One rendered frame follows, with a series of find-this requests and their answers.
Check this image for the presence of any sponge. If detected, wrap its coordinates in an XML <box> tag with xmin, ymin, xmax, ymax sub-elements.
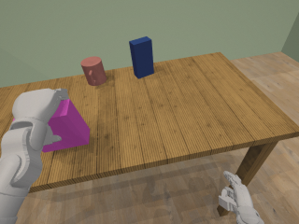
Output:
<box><xmin>13</xmin><ymin>99</ymin><xmax>90</xmax><ymax>153</ymax></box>

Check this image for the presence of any robot left hand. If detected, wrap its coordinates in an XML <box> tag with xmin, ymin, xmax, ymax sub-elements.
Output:
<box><xmin>12</xmin><ymin>88</ymin><xmax>69</xmax><ymax>146</ymax></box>

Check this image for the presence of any table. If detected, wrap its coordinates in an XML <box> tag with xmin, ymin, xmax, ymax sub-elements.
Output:
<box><xmin>0</xmin><ymin>52</ymin><xmax>299</xmax><ymax>217</ymax></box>

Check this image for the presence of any robot right hand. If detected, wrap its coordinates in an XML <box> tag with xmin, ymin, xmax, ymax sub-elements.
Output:
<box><xmin>219</xmin><ymin>171</ymin><xmax>254</xmax><ymax>214</ymax></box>

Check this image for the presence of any robot right forearm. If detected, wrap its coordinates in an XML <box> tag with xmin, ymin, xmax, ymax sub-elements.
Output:
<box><xmin>235</xmin><ymin>205</ymin><xmax>264</xmax><ymax>224</ymax></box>

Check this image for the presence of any robot left forearm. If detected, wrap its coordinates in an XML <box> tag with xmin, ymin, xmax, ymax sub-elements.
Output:
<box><xmin>0</xmin><ymin>118</ymin><xmax>48</xmax><ymax>224</ymax></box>

